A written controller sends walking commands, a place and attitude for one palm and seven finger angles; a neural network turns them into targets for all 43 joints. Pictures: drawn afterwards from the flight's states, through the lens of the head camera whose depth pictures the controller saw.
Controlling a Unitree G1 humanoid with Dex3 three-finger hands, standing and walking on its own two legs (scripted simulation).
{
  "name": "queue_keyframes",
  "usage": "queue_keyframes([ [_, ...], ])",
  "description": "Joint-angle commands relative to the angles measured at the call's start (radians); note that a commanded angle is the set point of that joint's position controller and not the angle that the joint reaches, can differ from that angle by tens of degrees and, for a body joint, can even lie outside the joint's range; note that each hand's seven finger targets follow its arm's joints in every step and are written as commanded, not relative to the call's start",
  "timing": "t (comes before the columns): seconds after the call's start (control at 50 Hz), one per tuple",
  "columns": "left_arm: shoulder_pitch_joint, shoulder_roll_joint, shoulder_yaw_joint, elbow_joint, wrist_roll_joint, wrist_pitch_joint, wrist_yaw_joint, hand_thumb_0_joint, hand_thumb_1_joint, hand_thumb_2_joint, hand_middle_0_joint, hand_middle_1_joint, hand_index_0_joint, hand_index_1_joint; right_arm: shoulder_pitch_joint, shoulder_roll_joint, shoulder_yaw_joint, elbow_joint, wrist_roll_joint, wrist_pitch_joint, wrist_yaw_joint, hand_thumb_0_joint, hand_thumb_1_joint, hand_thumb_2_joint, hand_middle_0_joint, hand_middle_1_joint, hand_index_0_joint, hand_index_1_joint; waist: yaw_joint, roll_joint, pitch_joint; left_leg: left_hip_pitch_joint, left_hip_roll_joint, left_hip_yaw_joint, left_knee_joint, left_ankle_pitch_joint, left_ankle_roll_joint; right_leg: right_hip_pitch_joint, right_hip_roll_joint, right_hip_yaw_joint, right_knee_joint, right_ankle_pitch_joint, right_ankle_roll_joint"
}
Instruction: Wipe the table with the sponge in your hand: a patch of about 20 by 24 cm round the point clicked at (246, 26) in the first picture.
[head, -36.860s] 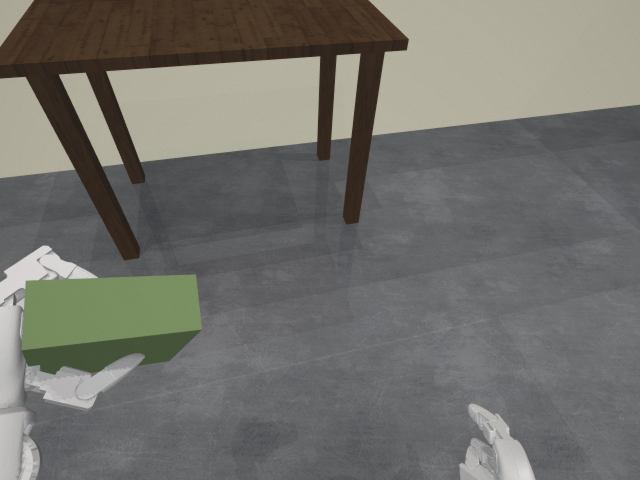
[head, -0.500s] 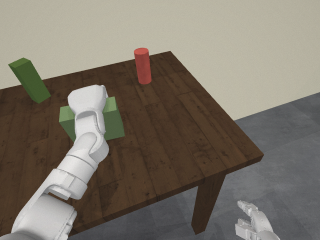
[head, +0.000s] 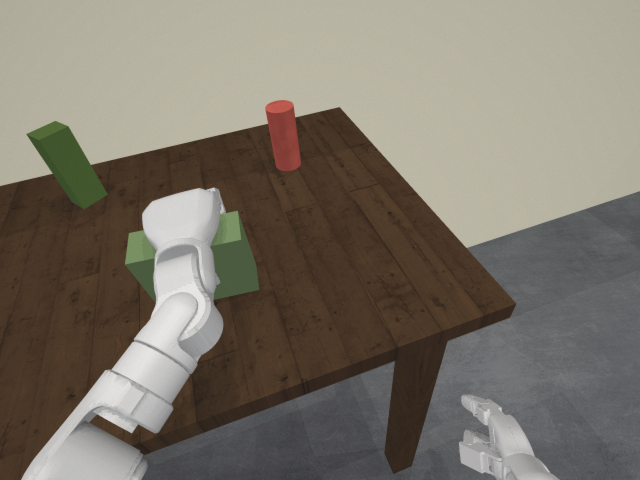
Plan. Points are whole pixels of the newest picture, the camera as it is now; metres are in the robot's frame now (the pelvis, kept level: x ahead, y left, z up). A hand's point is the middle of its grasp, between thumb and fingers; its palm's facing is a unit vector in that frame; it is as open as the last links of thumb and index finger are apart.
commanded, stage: wipe back along the third lane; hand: left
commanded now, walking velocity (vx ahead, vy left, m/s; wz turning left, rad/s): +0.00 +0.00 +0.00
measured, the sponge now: (203, 273) +0.36 +0.22 +0.08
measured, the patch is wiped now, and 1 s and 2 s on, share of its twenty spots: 1.00 1.00 1.00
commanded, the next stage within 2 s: slide back across to the middle lane in 0.56 s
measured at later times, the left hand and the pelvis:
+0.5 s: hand (209, 277) +0.31 +0.17 +0.13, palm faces +0.17 -0.12 -0.98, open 9.4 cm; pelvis -0.01 -0.02 +0.00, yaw -1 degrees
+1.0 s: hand (188, 294) +0.27 +0.19 +0.14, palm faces +0.20 -0.20 -0.96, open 9.4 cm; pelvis -0.02 -0.03 +0.00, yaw -2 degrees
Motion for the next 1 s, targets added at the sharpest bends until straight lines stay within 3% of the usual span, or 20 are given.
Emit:
queue_keyframes([
  [0.0, -0.087, -0.005, 0.007, -0.12, -0.058, -0.015, -0.039, 0.0, 0.1, 1.3, -1.2, -1.6, -1.2, -1.6, -0.21, -0.101, -0.043, -0.182, 0.0, -0.053, 0.001, 0.0, -0.9, -0.9, 0.2, 0.3, 0.2, 0.3, -0.005, -0.176, -0.167, -0.058, 0.015, 0.03, -0.031, 0.38, 0.008, 0.228, 0.0, -0.015, -0.012, 0.368, -0.045],
  [0.02, -0.064, 0.027, 0.047, -0.148, -0.062, -0.015, -0.037, 0.0, 0.1, 1.3, -1.2, -1.6, -1.2, -1.6, -0.22, -0.102, -0.044, -0.19, 0.001, -0.052, 0.004, 0.0, -0.9, -0.9, 0.2, 0.3, 0.2, 0.3, 0.003, -0.179, -0.171, -0.066, 0.019, 0.023, -0.034, 0.375, 0.009, 0.235, 0.003, -0.004, -0.015, 0.362, -0.048],
  [0.06, -0.04, -0.005, 0.012, -0.158, -0.067, -0.01, -0.034, 0.0, 0.1, 1.3, -1.2, -1.6, -1.2, -1.6, -0.22, -0.099, -0.045, -0.188, 0.004, -0.056, 0.006, 0.0, -0.9, -0.9, 0.2, 0.3, 0.2, 0.3, -0.001, -0.186, -0.139, -0.067, 0.017, 0.033, -0.036, 0.353, 0.011, 0.226, 0.0, -0.011, -0.019, 0.343, -0.042],
  [0.12, -0.002, 0.048, 0.064, -0.204, -0.066, 0.0, -0.026, 0.0, 0.1, 1.3, -1.2, -1.6, -1.2, -1.6, -0.239, -0.102, -0.046, -0.192, 0.003, -0.057, 0.008, 0.0, -0.9, -0.9, 0.2, 0.3, 0.2, 0.3, 0.013, -0.19, -0.14, -0.075, 0.016, 0.028, -0.041, 0.339, 0.011, 0.239, 0.006, 0.011, -0.024, 0.333, -0.045],
  [0.14, 0.016, 0.016, 0.033, -0.212, -0.067, 0.004, -0.024, 0.0, 0.1, 1.3, -1.2, -1.6, -1.2, -1.6, -0.237, -0.097, -0.045, -0.194, 0.003, -0.061, 0.01, 0.0, -0.9, -0.9, 0.2, 0.3, 0.2, 0.3, 0.012, -0.191, -0.14, -0.074, 0.012, 0.04, -0.035, 0.349, 0.013, 0.252, 0.0, 0.001, -0.016, 0.349, -0.04],
  [0.22, 0.047, 0.043, 0.065, -0.262, -0.079, 0.01, -0.022, 0.0, 0.1, 1.3, -1.2, -1.6, -1.2, -1.6, -0.257, -0.097, -0.045, -0.197, 0.003, -0.058, 0.006, 0.0, -0.9, -0.9, 0.2, 0.3, 0.2, 0.3, 0.016, -0.193, -0.108, -0.078, 0.014, 0.036, -0.048, 0.302, 0.015, 0.235, 0.006, 0.019, -0.039, 0.292, -0.038],
  [0.28, 0.055, 0.012, 0.027, -0.268, -0.075, 0.009, -0.018, 0.0, 0.1, 1.3, -1.2, -1.6, -1.2, -1.6, -0.251, -0.095, -0.043, -0.192, 0.005, -0.057, 0.005, 0.0, -0.9, -0.9, 0.2, 0.3, 0.2, 0.3, 0.005, -0.18, -0.086, -0.074, 0.014, 0.042, -0.047, 0.297, 0.012, 0.22, 0.004, 0.011, -0.037, 0.281, -0.036],
  [0.42, 0.153, 0.063, 0.092, -0.35, -0.081, -0.001, -0.003, 0.0, 0.1, 1.3, -1.2, -1.6, -1.2, -1.6, -0.27, -0.089, -0.044, -0.208, 0.002, -0.054, 0.008, 0.0, -0.9, -0.9, 0.2, 0.3, 0.2, 0.3, 0.026, -0.168, -0.111, -0.077, 0.011, 0.038, -0.045, 0.288, 0.013, 0.25, 0.012, 0.051, -0.04, 0.278, -0.039],
  [0.44, 0.143, 0.015, 0.042, -0.348, -0.08, -0.001, -0.003, 0.0, 0.1, 1.3, -1.2, -1.6, -1.2, -1.6, -0.262, -0.086, -0.041, -0.207, 0.001, -0.055, 0.008, 0.0, -0.9, -0.9, 0.2, 0.3, 0.2, 0.3, 0.014, -0.177, -0.109, -0.076, 0.009, 0.05, -0.039, 0.292, 0.015, 0.253, 0.005, 0.035, -0.034, 0.285, -0.033],
  [0.48, 0.154, 0.01, 0.035, -0.36, -0.086, -0.002, -0.002, 0.0, 0.1, 1.3, -1.2, -1.6, -1.2, -1.6, -0.267, -0.088, -0.043, -0.206, 0.002, -0.048, 0.006, 0.0, -0.9, -0.9, 0.2, 0.3, 0.2, 0.3, 0.011, -0.181, -0.082, -0.081, 0.012, 0.05, -0.046, 0.262, 0.013, 0.234, 0.006, 0.037, -0.05, 0.242, -0.029],
  [0.52, 0.147, 0.058, 0.087, -0.39, -0.087, -0.002, 0.003, 0.0, 0.1, 1.3, -1.2, -1.6, -1.2, -1.6, -0.28, -0.088, -0.043, -0.21, 0.002, -0.046, 0.002, 0.0, -0.9, -0.9, 0.2, 0.3, 0.2, 0.3, 0.017, -0.179, -0.071, -0.078, 0.014, 0.038, -0.052, 0.244, 0.015, 0.22, 0.013, 0.062, -0.062, 0.205, -0.035],
  [0.54, 0.117, 0.017, 0.036, -0.384, -0.081, 0.002, 0.003, 0.0, 0.1, 1.3, -1.2, -1.6, -1.2, -1.6, -0.273, -0.087, -0.039, -0.21, 0.0, -0.047, -0.001, 0.0, -0.9, -0.9, 0.2, 0.3, 0.2, 0.3, 0.006, -0.18, -0.068, -0.079, 0.013, 0.049, -0.048, 0.24, 0.018, 0.216, 0.005, 0.041, -0.057, 0.196, -0.03],
  [0.62, 0.189, 0.054, 0.084, -0.414, -0.084, -0.005, 0.011, 0.0, 0.1, 1.3, -1.2, -1.6, -1.2, -1.6, -0.28, -0.085, -0.042, -0.215, 0.001, -0.047, 0.003, 0.0, -0.9, -0.9, 0.2, 0.3, 0.2, 0.3, 0.024, -0.173, -0.089, -0.073, 0.012, 0.04, -0.05, 0.246, 0.016, 0.233, 0.015, 0.068, -0.058, 0.201, -0.037],
  [0.64, 0.183, 0.031, 0.054, -0.415, -0.083, -0.005, 0.012, 0.0, 0.1, 1.3, -1.2, -1.6, -1.2, -1.6, -0.273, -0.084, -0.042, -0.216, -0.002, -0.048, 0.001, 0.0, -0.9, -0.9, 0.2, 0.3, 0.2, 0.3, 0.019, -0.166, -0.099, -0.074, 0.009, 0.054, -0.042, 0.252, 0.018, 0.246, 0.006, 0.053, -0.051, 0.209, -0.03],
  [0.72, 0.188, 0.139, 0.162, -0.469, -0.084, -0.011, 0.024, 0.0, 0.1, 1.3, -1.2, -1.6, -1.2, -1.6, -0.287, -0.087, -0.041, -0.214, -0.007, -0.044, -0.006, 0.0, -0.9, -0.9, 0.2, 0.3, 0.2, 0.3, 0.037, -0.168, -0.111, -0.073, 0.008, 0.039, -0.051, 0.255, 0.017, 0.269, 0.012, 0.094, -0.055, 0.216, -0.037],
  [0.8, 0.237, 0.163, 0.19, -0.488, -0.099, -0.015, 0.026, 0.0, 0.1, 1.3, -1.2, -1.6, -1.2, -1.6, -0.274, -0.085, -0.044, -0.21, -0.011, -0.045, -0.013, 0.0, -0.9, -0.9, 0.2, 0.3, 0.2, 0.3, 0.045, -0.163, -0.101, -0.074, 0.007, 0.048, -0.053, 0.28, 0.016, 0.295, 0.004, 0.085, -0.049, 0.248, -0.031],
  [0.82, 0.255, 0.218, 0.245, -0.506, -0.1, -0.017, 0.028, 0.0, 0.1, 1.3, -1.2, -1.6, -1.2, -1.6, -0.289, -0.086, -0.042, -0.213, -0.012, -0.045, -0.016, 0.0, -0.9, -0.9, 0.2, 0.3, 0.2, 0.3, 0.053, -0.161, -0.089, -0.07, 0.007, 0.038, -0.055, 0.273, 0.016, 0.284, 0.01, 0.111, -0.058, 0.229, -0.036],
  [0.88, 0.236, 0.18, 0.207, -0.517, -0.107, -0.017, 0.021, 0.0, 0.1, 1.3, -1.2, -1.6, -1.2, -1.6, -0.272, -0.087, -0.042, -0.21, -0.013, -0.044, -0.023, 0.0, -0.9, -0.9, 0.2, 0.3, 0.2, 0.3, 0.038, -0.149, -0.057, -0.071, 0.01, 0.044, -0.062, 0.268, 0.016, 0.268, 0.005, 0.091, -0.064, 0.21, -0.033],
  [0.92, 0.213, 0.248, 0.263, -0.545, -0.099, -0.015, 0.019, 0.0, 0.1, 1.3, -1.2, -1.6, -1.2, -1.6, -0.285, -0.09, -0.04, -0.216, -0.015, -0.046, -0.032, 0.0, -0.9, -0.9, 0.2, 0.3, 0.2, 0.3, 0.045, -0.137, -0.058, -0.06, 0.006, 0.034, -0.064, 0.249, 0.019, 0.252, 0.011, 0.123, -0.079, 0.163, -0.04],
  [0.98, 0.181, 0.228, 0.235, -0.53, -0.097, -0.016, 0.01, 0.0, 0.1, 1.3, -1.2, -1.6, -1.2, -1.6, -0.265, -0.094, -0.043, -0.205, -0.015, -0.05, -0.038, 0.0, -0.9, -0.9, 0.2, 0.3, 0.2, 0.3, 0.032, -0.116, -0.047, -0.054, 0.008, 0.036, -0.071, 0.253, 0.017, 0.242, 0.006, 0.1, -0.081, 0.159, -0.04],
])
